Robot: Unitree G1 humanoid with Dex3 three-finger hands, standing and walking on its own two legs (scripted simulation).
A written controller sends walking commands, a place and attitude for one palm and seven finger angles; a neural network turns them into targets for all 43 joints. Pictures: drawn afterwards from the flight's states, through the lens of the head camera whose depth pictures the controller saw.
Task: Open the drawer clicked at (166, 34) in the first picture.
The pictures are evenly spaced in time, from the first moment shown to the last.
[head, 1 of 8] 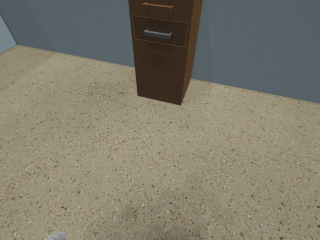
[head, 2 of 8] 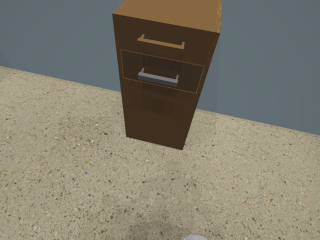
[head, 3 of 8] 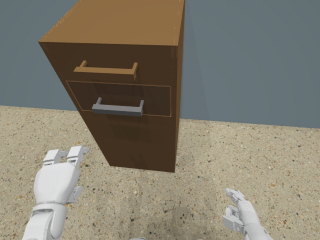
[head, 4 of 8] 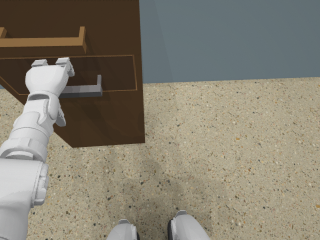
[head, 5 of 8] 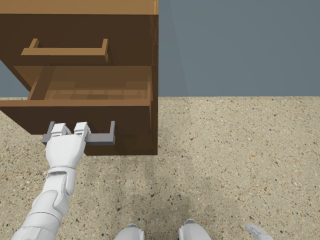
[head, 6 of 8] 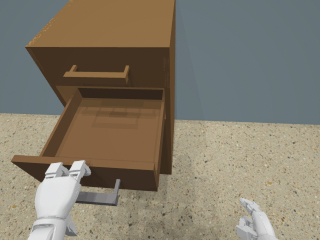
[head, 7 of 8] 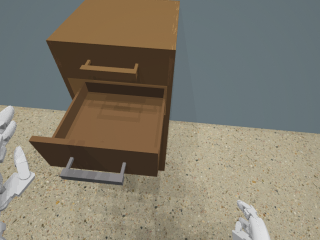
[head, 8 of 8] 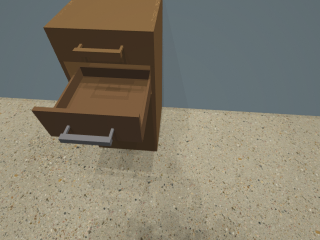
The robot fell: no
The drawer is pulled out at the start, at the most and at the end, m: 0.00 0.30 0.30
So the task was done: yes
